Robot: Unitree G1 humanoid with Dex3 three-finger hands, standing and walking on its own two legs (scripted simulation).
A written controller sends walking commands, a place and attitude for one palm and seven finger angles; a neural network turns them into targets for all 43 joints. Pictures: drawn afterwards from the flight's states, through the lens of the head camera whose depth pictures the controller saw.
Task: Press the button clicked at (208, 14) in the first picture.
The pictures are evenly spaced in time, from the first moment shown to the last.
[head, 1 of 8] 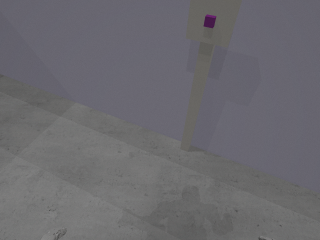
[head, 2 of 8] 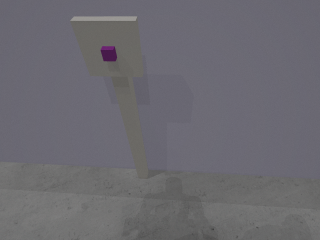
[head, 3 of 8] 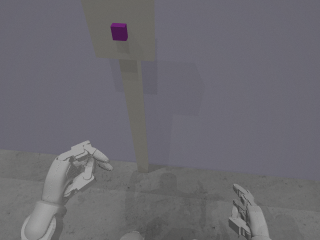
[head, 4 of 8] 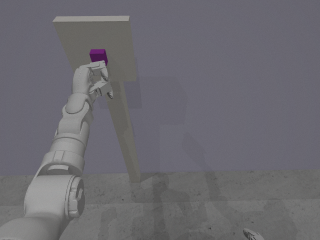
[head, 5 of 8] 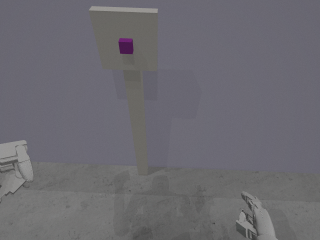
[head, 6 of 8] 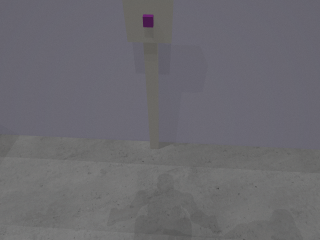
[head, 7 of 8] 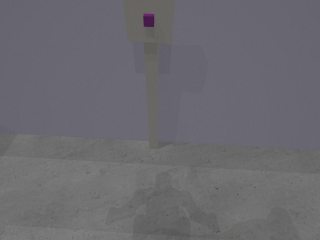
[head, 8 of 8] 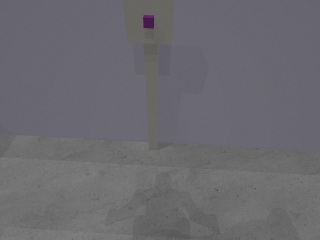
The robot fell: no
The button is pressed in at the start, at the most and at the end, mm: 0 10 0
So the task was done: yes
